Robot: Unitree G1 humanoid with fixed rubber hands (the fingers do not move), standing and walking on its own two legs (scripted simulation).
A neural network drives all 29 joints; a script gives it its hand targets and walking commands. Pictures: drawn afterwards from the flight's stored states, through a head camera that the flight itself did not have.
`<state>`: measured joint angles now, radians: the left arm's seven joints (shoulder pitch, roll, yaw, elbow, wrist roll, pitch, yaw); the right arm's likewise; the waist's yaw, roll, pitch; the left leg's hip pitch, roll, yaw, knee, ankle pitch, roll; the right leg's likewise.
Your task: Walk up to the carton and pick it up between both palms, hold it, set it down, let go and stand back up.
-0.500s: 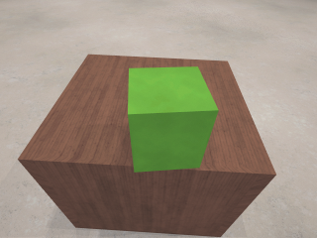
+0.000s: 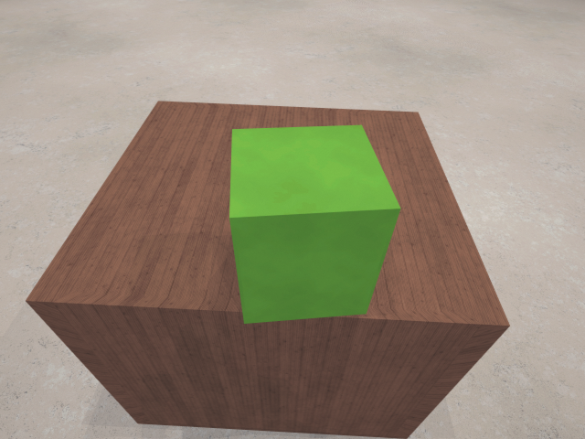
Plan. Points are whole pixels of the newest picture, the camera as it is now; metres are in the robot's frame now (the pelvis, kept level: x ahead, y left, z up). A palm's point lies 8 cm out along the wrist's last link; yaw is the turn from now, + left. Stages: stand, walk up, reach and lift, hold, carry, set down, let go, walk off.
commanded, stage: stand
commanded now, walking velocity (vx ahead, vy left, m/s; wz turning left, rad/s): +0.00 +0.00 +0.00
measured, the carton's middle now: (302, 225) +0.45 +0.00 +0.05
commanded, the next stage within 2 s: none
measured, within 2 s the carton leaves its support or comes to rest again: neither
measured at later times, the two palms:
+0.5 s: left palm out of the picture +0.02 +0.25 -0.13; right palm out of the picture +0.02 -0.26 -0.12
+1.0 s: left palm out of the picture +0.01 +0.24 -0.13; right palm out of the picture +0.01 -0.25 -0.13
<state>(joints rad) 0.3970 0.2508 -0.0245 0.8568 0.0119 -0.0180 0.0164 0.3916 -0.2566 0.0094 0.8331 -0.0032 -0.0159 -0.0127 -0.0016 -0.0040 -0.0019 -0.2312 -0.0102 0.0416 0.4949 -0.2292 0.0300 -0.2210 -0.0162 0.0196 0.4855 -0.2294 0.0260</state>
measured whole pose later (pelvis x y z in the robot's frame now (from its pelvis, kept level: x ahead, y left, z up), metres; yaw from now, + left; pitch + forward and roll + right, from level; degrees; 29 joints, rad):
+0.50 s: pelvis +0.01 +0.00 +0.00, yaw +0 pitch -2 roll +0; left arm 0.37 0.24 -0.02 0.92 0.01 -0.01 0.03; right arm 0.39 -0.24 0.01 0.89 0.00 -0.01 -0.02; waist 0.00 0.00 0.01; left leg -0.21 -0.01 0.04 0.47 -0.22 0.02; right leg -0.20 -0.01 0.02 0.46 -0.23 0.02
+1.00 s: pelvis +0.01 +0.00 +0.00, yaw +0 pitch -2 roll +0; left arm 0.36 0.22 -0.03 0.98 0.00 -0.01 0.04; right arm 0.38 -0.22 0.01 0.96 0.00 -0.01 -0.03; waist 0.00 0.00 0.01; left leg -0.20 -0.01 0.03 0.45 -0.22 0.02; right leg -0.19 -0.01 0.02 0.44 -0.22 0.02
